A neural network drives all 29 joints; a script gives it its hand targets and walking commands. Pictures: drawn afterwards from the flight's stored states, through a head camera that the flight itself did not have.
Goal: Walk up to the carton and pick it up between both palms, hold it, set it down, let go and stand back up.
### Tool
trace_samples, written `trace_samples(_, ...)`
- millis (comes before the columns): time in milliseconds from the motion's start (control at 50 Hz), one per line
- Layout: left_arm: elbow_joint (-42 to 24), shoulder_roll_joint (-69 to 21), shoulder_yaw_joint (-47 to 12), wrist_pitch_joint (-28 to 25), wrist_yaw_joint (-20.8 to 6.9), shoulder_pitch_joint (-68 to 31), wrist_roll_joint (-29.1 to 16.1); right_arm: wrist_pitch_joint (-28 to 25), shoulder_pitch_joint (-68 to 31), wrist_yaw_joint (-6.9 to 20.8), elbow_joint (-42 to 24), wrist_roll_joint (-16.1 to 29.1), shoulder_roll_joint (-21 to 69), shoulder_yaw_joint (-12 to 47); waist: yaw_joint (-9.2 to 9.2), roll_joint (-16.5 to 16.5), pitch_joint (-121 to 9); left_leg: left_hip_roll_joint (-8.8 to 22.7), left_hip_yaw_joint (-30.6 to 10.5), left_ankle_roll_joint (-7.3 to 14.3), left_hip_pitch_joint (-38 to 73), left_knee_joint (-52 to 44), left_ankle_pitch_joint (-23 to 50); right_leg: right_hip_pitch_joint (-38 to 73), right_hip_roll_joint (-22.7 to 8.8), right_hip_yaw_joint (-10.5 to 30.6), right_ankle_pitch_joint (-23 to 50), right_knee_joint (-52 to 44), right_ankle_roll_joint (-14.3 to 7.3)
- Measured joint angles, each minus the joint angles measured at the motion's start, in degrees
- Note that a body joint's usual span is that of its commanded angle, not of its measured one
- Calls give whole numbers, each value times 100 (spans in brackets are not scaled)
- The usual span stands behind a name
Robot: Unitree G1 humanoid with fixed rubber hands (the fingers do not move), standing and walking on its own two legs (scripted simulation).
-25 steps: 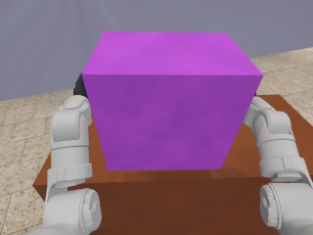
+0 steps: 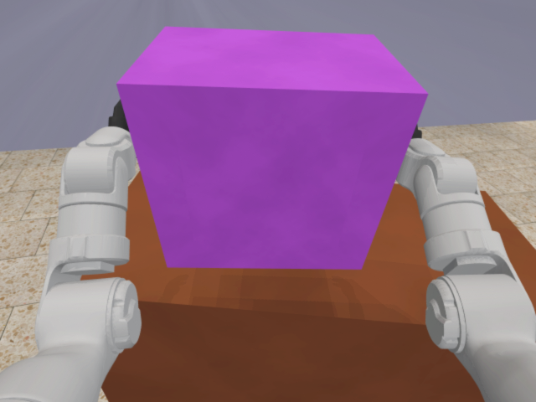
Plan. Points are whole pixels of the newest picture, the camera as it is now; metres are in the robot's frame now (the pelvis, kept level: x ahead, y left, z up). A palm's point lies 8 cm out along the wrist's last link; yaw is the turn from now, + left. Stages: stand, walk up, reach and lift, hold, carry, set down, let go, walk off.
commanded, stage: hold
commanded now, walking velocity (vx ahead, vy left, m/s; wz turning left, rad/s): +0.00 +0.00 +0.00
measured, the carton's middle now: (268, 153) +0.40 +0.01 +0.24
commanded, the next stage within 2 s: none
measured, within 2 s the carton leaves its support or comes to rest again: neither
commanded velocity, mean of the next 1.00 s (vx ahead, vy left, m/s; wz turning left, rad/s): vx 0.00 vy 0.00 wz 0.00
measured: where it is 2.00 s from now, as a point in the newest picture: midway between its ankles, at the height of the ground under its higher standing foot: outside the picture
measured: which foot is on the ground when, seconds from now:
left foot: down 0.00-1.00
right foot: down 0.00-1.00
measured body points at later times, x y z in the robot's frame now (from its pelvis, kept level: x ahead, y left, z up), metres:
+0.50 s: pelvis -0.01 +0.02 +0.00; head -0.09 +0.05 +0.44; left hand +0.37 +0.21 +0.26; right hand +0.36 -0.19 +0.27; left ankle +0.03 +0.14 -0.75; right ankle +0.01 -0.10 -0.75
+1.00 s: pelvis +0.00 +0.01 +0.00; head -0.09 +0.01 +0.44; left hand +0.38 +0.20 +0.29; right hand +0.38 -0.20 +0.26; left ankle +0.03 +0.14 -0.75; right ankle +0.00 -0.10 -0.75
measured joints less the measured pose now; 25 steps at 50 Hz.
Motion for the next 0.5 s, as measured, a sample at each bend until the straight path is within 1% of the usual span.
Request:
trace_samples(60, -260, -78, -10, 88, -6, 208, 36, 78, 186, -89, -210, 279, -115, 204, -4, 115, 4, -11, 59, 48, 148, 66, -109, 185, -9, 68, -30, -49, 48)
trace_samples(140, -718, -289, 47, 252, 1, 452, 177, 173, 398, -170, -520, 594, -304, 391, 47, 297, 89, -27, 183, 125, 350, 174, -250, 398, -26, 205, -73, -51, 120)
trace_samples(260, -1037, -563, 225, 472, 20, 539, 343, 345, 471, -154, -707, 705, -446, 413, 119, 449, 249, -60, 353, 219, 535, 217, -311, 527, -65, 390, -91, 2, 202)
trace_samples(320, -1133, -602, 265, 555, 48, 515, 349, 370, 469, -130, -753, 702, -467, 399, 139, 412, 318, -57, 397, 230, 537, 214, -287, 505, -61, 443, -60, 15, 211)
trace_samples(380, -1186, -608, 278, 617, 102, 447, 340, 357, 419, -84, -723, 674, -467, 362, 154, 307, 372, -37, 411, 216, 482, 219, -246, 437, -40, 467, -16, 29, 198)
trace_samples(500, -1123, -573, 256, 654, 194, 255, 319, 296, 129, 66, -398, 529, -466, 235, 144, 42, 398, 9, 363, 148, 234, 228, -127, 182, 15, 439, 83, 73, 140)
